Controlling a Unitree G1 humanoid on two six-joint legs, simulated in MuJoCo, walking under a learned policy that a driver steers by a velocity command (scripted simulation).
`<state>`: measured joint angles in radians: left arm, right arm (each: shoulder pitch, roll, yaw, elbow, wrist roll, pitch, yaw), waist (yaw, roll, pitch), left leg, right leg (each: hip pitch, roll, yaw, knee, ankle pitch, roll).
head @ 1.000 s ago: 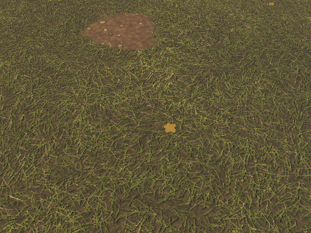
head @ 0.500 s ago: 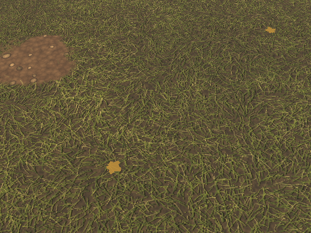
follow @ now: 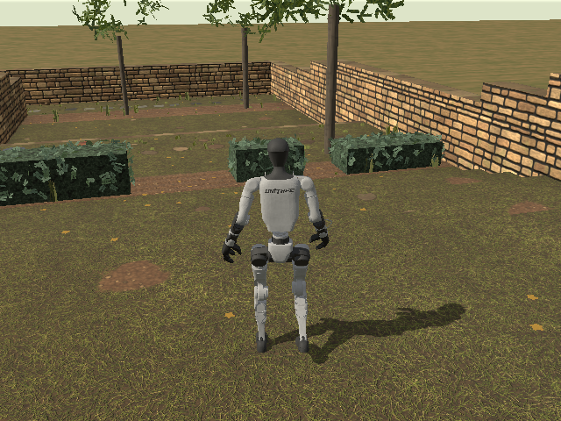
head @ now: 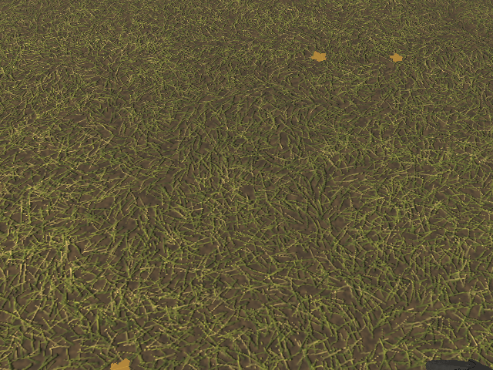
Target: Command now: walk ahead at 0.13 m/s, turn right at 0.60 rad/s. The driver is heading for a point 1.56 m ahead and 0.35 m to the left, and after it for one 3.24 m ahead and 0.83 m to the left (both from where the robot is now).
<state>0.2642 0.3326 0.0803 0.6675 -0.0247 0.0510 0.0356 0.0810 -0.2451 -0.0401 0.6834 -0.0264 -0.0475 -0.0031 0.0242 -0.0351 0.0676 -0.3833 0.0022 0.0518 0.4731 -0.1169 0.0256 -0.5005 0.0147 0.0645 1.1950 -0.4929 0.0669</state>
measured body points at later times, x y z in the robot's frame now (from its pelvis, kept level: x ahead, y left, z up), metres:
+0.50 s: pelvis +0.05 -0.03 +0.01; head +0.07 -0.05 +0.45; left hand +0.26 +0.19 -0.08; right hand +0.13 -0.33 -0.12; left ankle +0.04 +0.11 -0.69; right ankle +0.05 -0.14 -0.73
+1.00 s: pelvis +0.04 +0.01 +0.02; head +0.07 +0.05 +0.46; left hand +0.13 +0.33 -0.10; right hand +0.23 -0.24 -0.07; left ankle +0.03 +0.09 -0.73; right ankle +0.10 -0.16 -0.67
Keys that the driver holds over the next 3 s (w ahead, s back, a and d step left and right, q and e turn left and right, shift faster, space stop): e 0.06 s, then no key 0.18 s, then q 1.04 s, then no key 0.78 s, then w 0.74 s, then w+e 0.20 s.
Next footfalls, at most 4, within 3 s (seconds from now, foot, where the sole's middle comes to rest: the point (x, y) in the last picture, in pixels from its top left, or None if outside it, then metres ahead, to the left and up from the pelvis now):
0.26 right None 0.09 -0.14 -0.77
0.68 left None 0.07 0.09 -0.77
1.22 right None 0.16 -0.11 -0.77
1.60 left None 0.02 0.12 -0.77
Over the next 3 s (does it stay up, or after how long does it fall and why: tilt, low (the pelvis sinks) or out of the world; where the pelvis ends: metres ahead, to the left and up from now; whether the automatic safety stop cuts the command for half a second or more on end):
stays up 0.38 0.19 0.01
